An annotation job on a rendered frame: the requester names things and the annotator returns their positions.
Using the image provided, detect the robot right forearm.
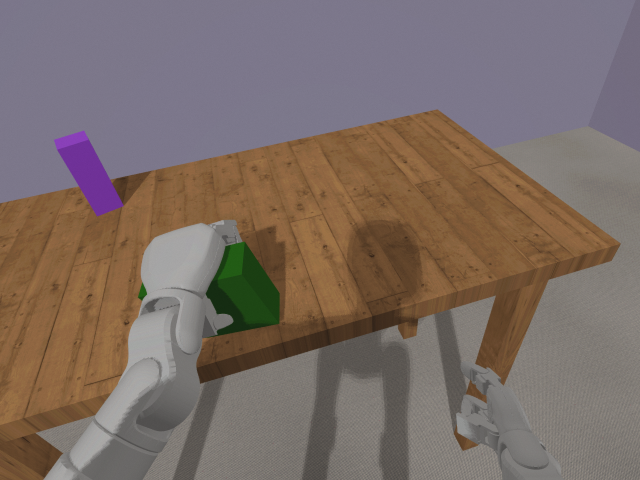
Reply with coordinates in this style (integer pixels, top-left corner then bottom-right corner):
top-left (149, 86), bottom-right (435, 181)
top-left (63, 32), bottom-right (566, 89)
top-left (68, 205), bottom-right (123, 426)
top-left (497, 430), bottom-right (564, 480)

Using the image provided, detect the table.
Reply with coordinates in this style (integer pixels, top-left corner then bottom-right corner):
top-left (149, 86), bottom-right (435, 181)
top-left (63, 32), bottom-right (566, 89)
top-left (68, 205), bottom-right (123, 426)
top-left (0, 109), bottom-right (621, 480)

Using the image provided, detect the sponge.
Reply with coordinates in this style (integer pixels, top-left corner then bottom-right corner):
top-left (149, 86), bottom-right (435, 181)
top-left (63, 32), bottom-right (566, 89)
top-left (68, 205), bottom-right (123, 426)
top-left (138, 242), bottom-right (280, 338)

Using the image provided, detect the robot left hand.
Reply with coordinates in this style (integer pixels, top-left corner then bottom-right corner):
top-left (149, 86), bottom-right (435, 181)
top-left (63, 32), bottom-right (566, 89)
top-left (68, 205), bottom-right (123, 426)
top-left (141, 220), bottom-right (242, 338)

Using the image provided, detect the robot left forearm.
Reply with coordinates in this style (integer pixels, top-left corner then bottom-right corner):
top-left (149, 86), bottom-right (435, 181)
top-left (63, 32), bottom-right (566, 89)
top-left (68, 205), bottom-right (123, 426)
top-left (43, 288), bottom-right (206, 480)

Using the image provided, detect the robot right hand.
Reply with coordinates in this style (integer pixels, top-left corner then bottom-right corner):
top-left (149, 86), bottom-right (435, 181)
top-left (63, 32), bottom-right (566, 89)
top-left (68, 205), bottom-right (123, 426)
top-left (456, 361), bottom-right (532, 455)

